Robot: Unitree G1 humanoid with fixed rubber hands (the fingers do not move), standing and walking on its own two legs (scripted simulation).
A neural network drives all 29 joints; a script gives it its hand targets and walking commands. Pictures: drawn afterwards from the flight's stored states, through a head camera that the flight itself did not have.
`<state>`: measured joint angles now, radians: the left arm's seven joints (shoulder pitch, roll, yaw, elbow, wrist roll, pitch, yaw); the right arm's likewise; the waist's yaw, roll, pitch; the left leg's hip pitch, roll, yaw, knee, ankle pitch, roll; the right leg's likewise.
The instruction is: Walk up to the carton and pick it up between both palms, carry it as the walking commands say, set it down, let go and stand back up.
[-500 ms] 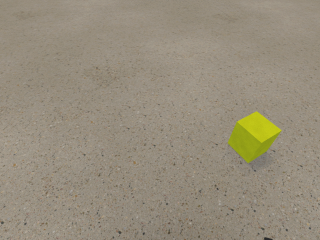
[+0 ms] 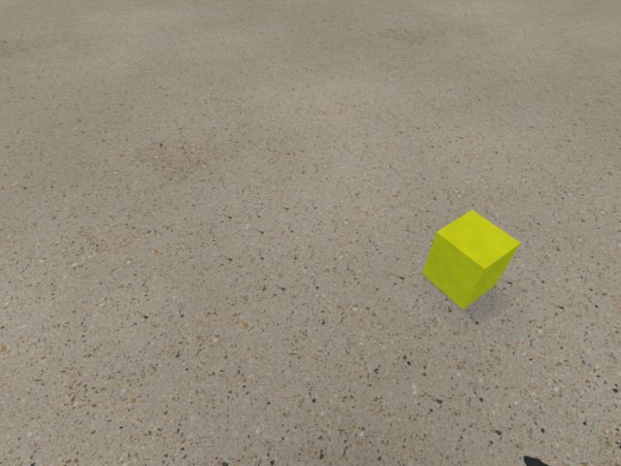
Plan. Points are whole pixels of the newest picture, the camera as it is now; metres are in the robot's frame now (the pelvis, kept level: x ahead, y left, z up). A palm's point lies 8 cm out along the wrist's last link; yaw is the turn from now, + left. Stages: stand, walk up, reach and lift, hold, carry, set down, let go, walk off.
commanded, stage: walk up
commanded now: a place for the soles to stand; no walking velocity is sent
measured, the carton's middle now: (467, 259) +0.99 -0.54 -0.65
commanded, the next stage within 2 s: none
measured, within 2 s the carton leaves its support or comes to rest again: neither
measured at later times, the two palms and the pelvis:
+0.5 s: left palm (163, 381) +0.27 +0.24 -0.08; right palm out of the picture +0.11 -0.39 -0.11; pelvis +0.12 -0.05 -0.01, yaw -22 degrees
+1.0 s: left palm (260, 216) +0.61 +0.14 -0.07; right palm out of the picture +0.17 -0.34 -0.13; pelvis +0.32 -0.06 -0.02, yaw -37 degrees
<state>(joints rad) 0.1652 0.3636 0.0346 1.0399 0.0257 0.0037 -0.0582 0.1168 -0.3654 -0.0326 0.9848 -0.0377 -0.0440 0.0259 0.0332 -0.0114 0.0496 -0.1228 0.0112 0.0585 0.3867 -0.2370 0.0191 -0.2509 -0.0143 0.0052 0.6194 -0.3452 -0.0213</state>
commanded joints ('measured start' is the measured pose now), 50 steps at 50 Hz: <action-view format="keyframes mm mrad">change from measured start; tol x32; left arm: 1 -165 242 59 -193 13 -30 -24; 10 428 382 142 -120 -11 -69 -19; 50 291 361 99 -261 -44 -144 111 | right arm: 1 29 -307 -116 -133 -3 -37 -10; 50 142 -277 -104 -372 -8 21 41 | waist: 1 -101 74 7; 6 -53 175 15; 10 190 -414 -72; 33 -154 275 -47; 46 97 -254 -126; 50 -8 26 -49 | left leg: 1 171 442 -339 -241 -325 222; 7 -150 263 54 -82 -290 156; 11 -733 42 -91 841 -317 41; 31 71 -33 -25 159 -161 47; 33 145 388 -709 -185 -606 176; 43 -187 265 -138 -34 -124 201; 47 -796 36 -104 751 -270 15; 50 -703 130 -158 751 -153 -6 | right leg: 1 -457 -131 61 331 -57 16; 9 353 12 -137 -58 -14 -27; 10 444 -218 427 -329 -401 -143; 11 255 -374 771 -478 -557 -247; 27 -99 -173 382 -311 -192 -179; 34 -509 -6 90 620 -142 -10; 44 156 43 -105 -88 94 -31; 46 477 -277 489 -259 -88 -148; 50 260 -333 420 -201 324 -236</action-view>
